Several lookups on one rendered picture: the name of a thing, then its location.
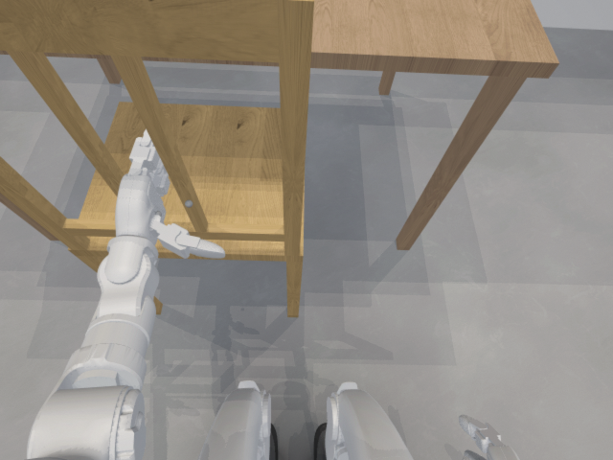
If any right robot shin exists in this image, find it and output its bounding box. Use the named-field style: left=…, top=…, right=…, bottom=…
left=325, top=382, right=357, bottom=460

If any robot left upper arm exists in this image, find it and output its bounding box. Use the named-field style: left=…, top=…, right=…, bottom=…
left=26, top=385, right=147, bottom=460

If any chair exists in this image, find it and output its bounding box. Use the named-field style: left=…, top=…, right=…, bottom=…
left=0, top=0, right=314, bottom=317

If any robot left hand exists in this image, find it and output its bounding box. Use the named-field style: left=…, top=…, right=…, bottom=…
left=115, top=129, right=225, bottom=259

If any table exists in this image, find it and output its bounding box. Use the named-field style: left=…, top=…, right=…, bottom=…
left=0, top=0, right=559, bottom=250

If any right robot thigh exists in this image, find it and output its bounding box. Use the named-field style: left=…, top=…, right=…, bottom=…
left=327, top=389, right=414, bottom=460

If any robot right hand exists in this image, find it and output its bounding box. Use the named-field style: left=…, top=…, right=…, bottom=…
left=459, top=415, right=519, bottom=460

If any left robot forearm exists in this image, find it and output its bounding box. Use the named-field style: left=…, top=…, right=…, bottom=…
left=27, top=235, right=159, bottom=459

